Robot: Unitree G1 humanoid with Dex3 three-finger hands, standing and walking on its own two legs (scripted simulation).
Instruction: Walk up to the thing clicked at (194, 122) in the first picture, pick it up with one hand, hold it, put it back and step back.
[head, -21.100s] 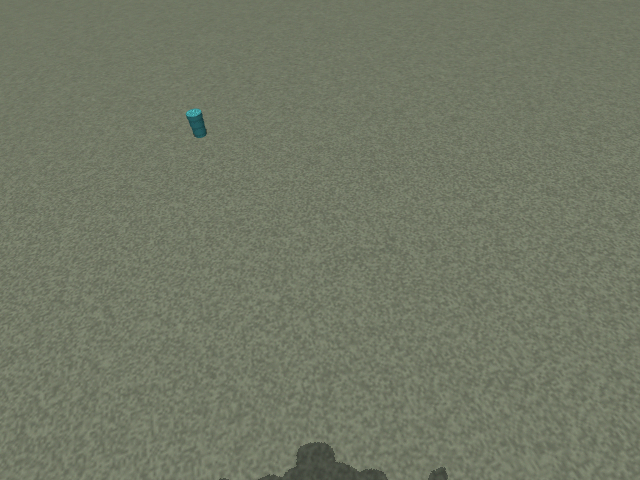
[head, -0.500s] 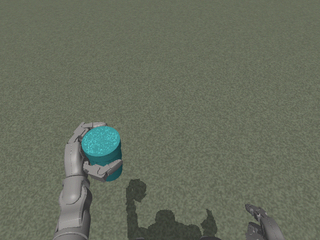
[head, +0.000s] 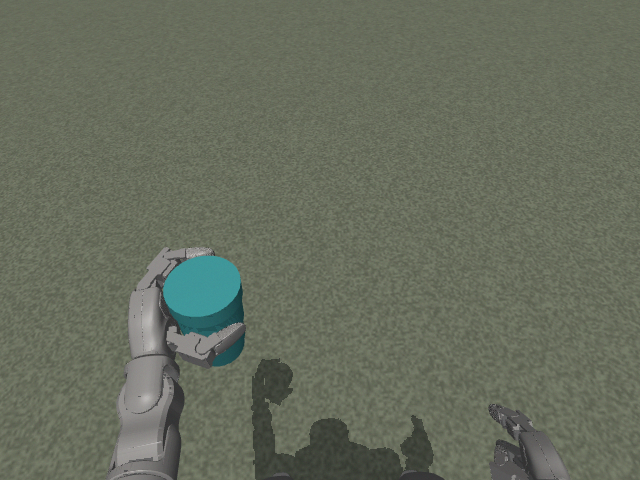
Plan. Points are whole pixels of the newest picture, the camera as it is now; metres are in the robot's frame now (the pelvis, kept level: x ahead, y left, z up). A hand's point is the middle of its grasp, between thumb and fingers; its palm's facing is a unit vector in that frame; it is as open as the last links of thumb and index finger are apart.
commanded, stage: hold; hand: left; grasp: from the side
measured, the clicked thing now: (212, 317) +0.32 +0.16 +0.03
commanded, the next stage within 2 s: crouch in 0.06 s
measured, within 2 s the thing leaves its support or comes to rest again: neither
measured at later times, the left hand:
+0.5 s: hand (210, 323) +0.32 +0.17 +0.01, palm faces +0.17 -0.98 +0.01, open 11.4 cm
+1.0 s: hand (232, 377) +0.34 +0.20 -0.24, palm faces +0.17 -0.99 -0.02, open 11.4 cm
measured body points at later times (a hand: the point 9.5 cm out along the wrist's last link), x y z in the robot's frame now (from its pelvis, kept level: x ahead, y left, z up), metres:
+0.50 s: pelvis -0.01 +0.00 -0.02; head +0.05 +0.01 +0.43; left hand +0.31 +0.22 +0.01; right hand +0.14 -0.25 -0.12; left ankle +0.03 +0.13 -0.70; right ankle +0.02 -0.13 -0.70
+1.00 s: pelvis -0.04 +0.00 -0.22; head +0.12 +0.02 +0.20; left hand +0.32 +0.25 -0.24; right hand +0.10 -0.26 -0.34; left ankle +0.03 +0.13 -0.70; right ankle +0.02 -0.13 -0.70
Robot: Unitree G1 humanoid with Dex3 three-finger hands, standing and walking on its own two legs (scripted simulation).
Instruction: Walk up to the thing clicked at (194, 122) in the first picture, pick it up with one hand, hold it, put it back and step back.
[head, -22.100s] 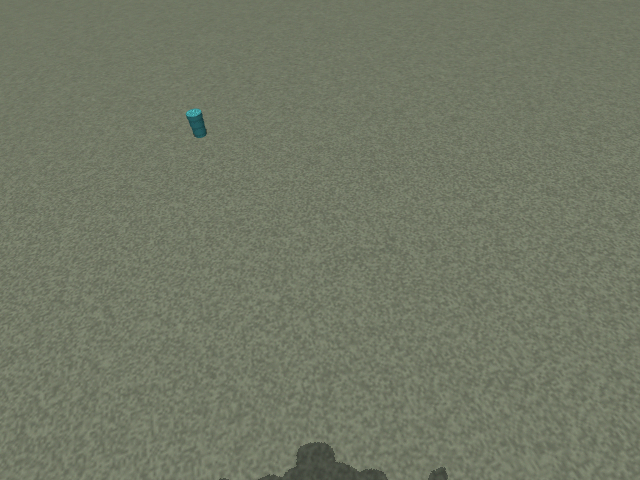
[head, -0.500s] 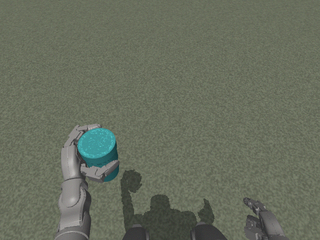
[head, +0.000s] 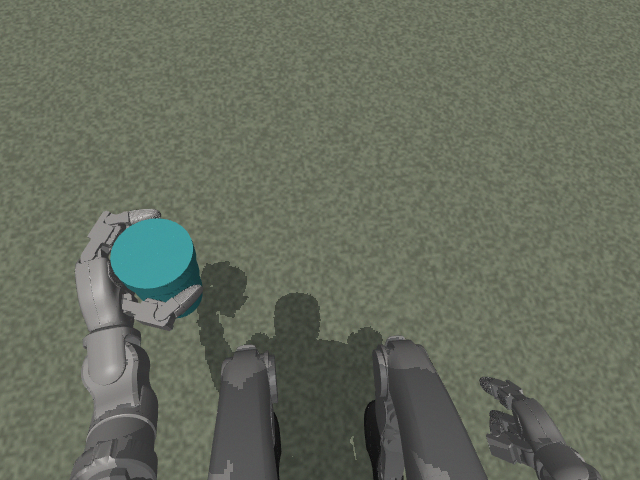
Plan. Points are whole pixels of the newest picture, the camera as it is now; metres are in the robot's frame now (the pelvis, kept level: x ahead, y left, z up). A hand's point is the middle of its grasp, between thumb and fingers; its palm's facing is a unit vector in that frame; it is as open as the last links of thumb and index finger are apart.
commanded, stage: crouch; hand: left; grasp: from the side
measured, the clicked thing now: (166, 276) +0.37 +0.21 -0.05
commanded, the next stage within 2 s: lower in 1.12 s
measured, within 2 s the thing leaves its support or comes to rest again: neither
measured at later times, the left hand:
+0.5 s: hand (185, 299) +0.38 +0.23 -0.21, palm faces +0.23 -0.97 -0.02, open 11.4 cm
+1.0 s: hand (193, 305) +0.39 +0.24 -0.29, palm faces +0.21 -0.98 +0.00, open 11.4 cm
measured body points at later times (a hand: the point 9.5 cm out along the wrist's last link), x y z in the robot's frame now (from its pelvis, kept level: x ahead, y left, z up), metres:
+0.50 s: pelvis -0.04 +0.00 -0.16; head +0.16 +0.04 +0.24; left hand +0.36 +0.28 -0.21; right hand +0.09 -0.27 -0.29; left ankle +0.06 +0.13 -0.49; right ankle +0.06 -0.12 -0.49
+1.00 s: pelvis -0.03 +0.01 -0.21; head +0.18 +0.08 +0.18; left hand +0.37 +0.29 -0.29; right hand +0.09 -0.27 -0.32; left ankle +0.06 +0.13 -0.49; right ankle +0.06 -0.12 -0.49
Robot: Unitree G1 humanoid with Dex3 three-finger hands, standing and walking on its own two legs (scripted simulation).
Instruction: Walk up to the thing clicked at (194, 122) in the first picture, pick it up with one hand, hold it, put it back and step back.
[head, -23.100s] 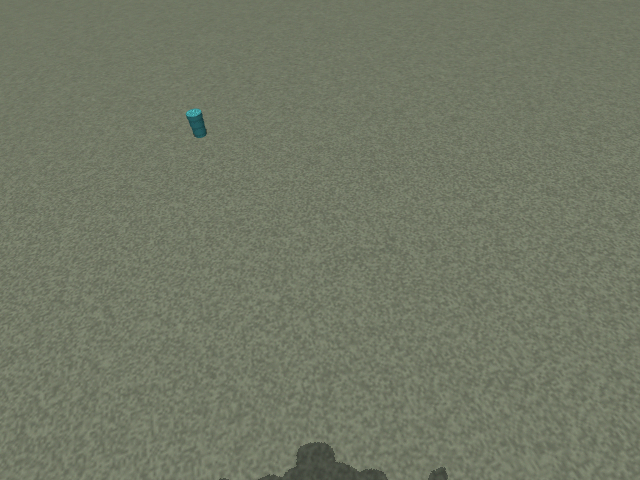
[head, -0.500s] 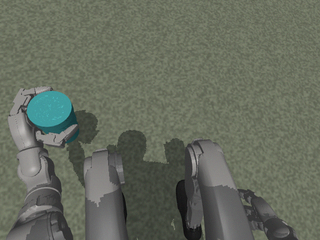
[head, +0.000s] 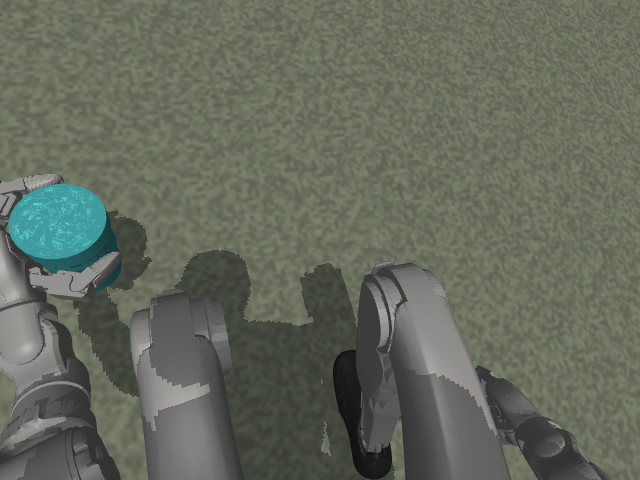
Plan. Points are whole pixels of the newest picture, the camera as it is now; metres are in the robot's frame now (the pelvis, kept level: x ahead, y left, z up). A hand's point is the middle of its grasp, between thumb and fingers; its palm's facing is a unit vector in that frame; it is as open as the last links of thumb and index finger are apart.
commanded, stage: crouch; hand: left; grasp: from the side
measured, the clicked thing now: (78, 246) +0.40 +0.27 -0.10
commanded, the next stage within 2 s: lower in 0.12 s
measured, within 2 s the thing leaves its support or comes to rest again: neither
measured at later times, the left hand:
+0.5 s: hand (84, 252) +0.40 +0.28 -0.13, palm faces +0.32 -0.95 +0.00, open 11.4 cm
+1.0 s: hand (95, 255) +0.41 +0.28 -0.18, palm faces +0.35 -0.94 +0.01, open 11.4 cm
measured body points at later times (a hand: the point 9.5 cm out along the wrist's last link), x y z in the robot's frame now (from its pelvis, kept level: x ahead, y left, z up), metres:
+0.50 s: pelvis +0.00 +0.00 -0.02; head +0.21 +0.12 +0.36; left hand +0.38 +0.33 -0.13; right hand +0.16 -0.26 -0.10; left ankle +0.08 +0.14 -0.27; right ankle +0.11 -0.12 -0.27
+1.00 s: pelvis -0.01 +0.01 -0.03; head +0.21 +0.16 +0.33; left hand +0.38 +0.33 -0.18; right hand +0.15 -0.25 -0.08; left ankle +0.08 +0.14 -0.27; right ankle +0.11 -0.12 -0.27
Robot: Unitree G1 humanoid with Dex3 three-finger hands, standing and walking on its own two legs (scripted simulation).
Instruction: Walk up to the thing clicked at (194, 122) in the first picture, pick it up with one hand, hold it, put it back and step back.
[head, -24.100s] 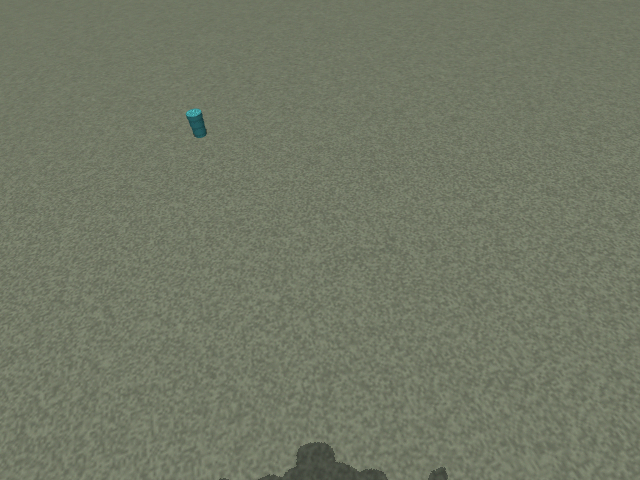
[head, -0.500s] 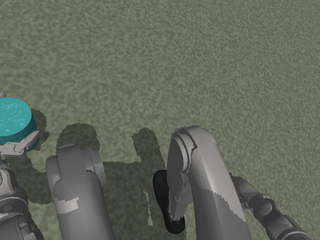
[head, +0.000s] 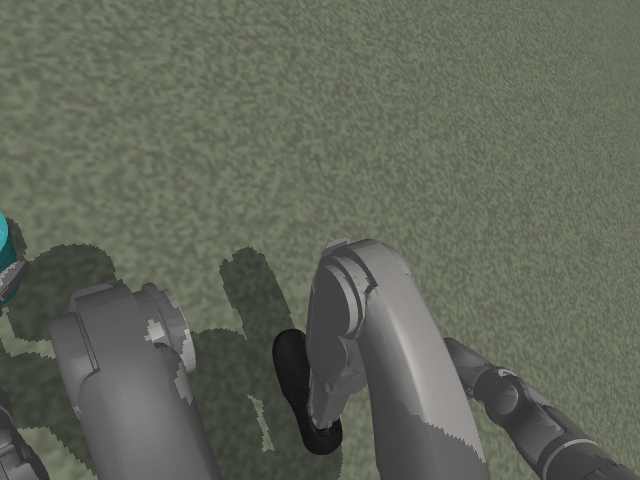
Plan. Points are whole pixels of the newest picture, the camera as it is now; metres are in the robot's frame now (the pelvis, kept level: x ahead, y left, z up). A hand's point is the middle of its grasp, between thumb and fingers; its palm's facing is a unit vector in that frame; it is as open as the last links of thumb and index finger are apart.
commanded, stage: lower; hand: left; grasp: from the side
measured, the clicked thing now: out of the picture +0.39 +0.30 -0.18
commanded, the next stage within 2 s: loosen in 0.64 s
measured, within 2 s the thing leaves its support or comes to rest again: rests again in 1.62 s
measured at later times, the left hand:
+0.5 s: hand out of the picture +0.40 +0.31 -0.18, palm faces +0.46 -0.89 +0.01, open 11.4 cm
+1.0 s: hand out of the picture +0.39 +0.31 -0.18, palm faces +0.46 -0.89 +0.02, open 11.5 cm
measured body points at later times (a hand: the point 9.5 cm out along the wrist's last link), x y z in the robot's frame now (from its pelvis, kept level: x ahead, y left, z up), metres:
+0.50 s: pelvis +0.00 +0.01 +0.00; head +0.21 +0.20 +0.34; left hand +0.37 +0.35 -0.17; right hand +0.17 -0.24 -0.03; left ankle +0.08 +0.13 -0.25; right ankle +0.13 -0.12 -0.25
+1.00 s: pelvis -0.01 +0.01 +0.00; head +0.20 +0.21 +0.33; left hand +0.36 +0.35 -0.18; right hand +0.17 -0.23 -0.03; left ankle +0.08 +0.13 -0.25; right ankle +0.13 -0.12 -0.25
